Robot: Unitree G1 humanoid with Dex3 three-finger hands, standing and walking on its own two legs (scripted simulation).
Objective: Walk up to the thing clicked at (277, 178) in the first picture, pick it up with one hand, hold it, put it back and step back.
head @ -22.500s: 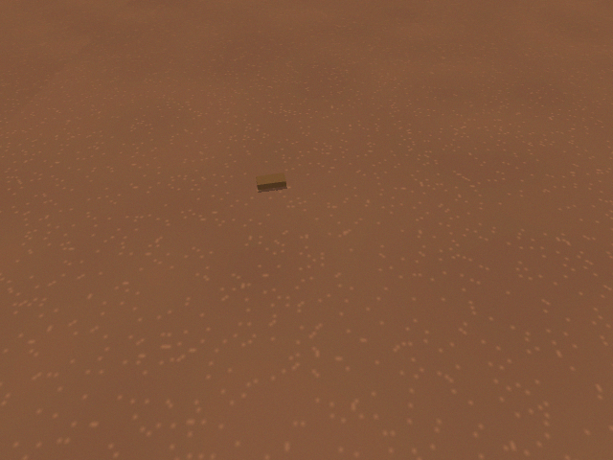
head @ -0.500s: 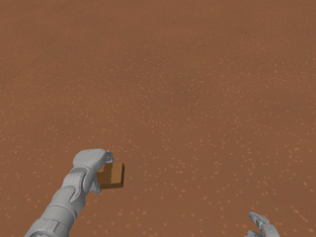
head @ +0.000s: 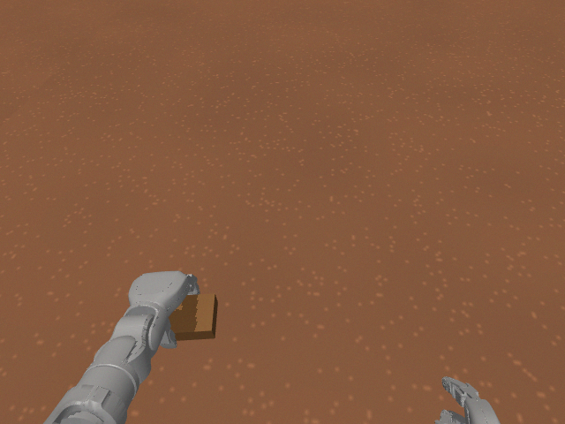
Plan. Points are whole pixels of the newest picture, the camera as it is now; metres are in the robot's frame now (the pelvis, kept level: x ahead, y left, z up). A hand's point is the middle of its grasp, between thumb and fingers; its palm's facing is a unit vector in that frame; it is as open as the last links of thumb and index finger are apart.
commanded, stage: crouch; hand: left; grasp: from above
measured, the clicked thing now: (173, 318) +0.30 +0.22 -0.11
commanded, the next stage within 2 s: lower in 1.64 s
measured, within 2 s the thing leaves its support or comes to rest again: neither
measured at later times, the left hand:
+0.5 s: hand (195, 333) +0.34 +0.24 -0.31, palm faces -0.43 +0.01 -0.90, open 9.5 cm
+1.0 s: hand (209, 344) +0.37 +0.25 -0.50, palm faces -0.44 -0.03 -0.90, open 9.5 cm
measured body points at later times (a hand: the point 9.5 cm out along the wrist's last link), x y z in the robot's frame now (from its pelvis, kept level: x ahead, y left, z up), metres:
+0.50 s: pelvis -0.05 +0.01 -0.19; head +0.10 +0.02 +0.24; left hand +0.36 +0.24 -0.26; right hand +0.00 -0.28 -0.31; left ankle +0.02 +0.12 -0.73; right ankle +0.00 -0.13 -0.73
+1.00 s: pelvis -0.07 +0.00 -0.33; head +0.16 +0.04 +0.05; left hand +0.39 +0.25 -0.45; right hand -0.01 -0.28 -0.46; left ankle +0.02 +0.12 -0.73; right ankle +0.00 -0.13 -0.73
